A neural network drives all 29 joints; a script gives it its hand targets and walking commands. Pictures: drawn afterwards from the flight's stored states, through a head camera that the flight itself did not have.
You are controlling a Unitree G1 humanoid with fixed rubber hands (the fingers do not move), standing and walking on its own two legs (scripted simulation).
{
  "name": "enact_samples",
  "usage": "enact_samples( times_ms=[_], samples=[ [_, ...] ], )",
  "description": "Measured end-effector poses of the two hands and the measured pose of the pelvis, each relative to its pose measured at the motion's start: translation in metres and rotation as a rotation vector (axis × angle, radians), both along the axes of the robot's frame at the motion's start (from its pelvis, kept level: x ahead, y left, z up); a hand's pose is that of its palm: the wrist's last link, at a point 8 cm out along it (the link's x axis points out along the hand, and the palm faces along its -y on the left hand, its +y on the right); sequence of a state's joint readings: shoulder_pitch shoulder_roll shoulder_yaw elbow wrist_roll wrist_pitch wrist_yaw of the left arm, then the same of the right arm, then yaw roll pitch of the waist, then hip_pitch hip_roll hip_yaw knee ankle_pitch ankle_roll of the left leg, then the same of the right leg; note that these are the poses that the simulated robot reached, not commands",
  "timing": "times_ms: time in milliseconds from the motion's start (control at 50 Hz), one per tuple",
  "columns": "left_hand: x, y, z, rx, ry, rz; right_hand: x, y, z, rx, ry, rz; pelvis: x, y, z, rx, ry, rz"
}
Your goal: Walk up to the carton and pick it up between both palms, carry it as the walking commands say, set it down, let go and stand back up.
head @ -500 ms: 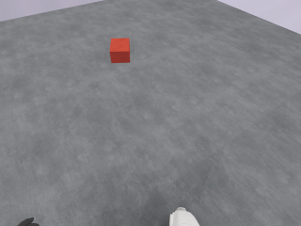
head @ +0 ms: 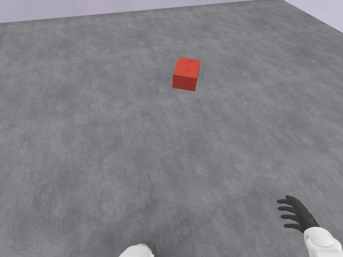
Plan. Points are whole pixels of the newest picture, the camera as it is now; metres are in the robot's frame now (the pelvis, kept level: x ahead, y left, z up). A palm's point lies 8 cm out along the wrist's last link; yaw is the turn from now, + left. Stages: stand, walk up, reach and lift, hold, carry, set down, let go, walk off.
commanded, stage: walk up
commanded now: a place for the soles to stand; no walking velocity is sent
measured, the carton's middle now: (186, 73) +1.76 +0.05 -0.70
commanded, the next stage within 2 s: none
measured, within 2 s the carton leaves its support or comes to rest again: neither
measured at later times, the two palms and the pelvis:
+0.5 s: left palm (86, 141) +0.43 +0.33 -0.08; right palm (306, 199) +0.35 -0.36 -0.11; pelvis +0.31 -0.02 -0.02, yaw +3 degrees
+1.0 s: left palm (90, 110) +0.59 +0.39 -0.10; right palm (263, 101) +0.71 -0.28 -0.06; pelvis +0.57 +0.04 +0.00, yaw +2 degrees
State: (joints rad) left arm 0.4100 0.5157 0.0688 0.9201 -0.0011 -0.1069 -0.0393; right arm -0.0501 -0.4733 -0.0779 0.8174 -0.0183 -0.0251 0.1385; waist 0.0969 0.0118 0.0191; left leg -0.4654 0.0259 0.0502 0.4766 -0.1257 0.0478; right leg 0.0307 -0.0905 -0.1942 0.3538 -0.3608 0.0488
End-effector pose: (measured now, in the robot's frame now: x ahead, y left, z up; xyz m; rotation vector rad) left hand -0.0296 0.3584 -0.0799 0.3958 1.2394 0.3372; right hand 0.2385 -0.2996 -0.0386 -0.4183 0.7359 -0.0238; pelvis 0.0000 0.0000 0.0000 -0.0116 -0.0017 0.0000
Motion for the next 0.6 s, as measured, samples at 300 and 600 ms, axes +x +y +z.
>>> enact_samples(
  times_ms=[300,600],
  samples=[
    [0.254,-0.005,-0.006,-0.081,-0.053,-0.151,0.019,-0.015,-0.033,-0.027,0.259,-0.234,0.175,0.015,0.009,0.025,-0.001,0.022],
    [0.478,-0.039,0.009,-0.013,-0.252,-0.157,0.209,-0.044,-0.065,-0.025,0.300,-0.176,0.357,-0.018,-0.006,-0.001,-0.018,0.067]
  ],
)
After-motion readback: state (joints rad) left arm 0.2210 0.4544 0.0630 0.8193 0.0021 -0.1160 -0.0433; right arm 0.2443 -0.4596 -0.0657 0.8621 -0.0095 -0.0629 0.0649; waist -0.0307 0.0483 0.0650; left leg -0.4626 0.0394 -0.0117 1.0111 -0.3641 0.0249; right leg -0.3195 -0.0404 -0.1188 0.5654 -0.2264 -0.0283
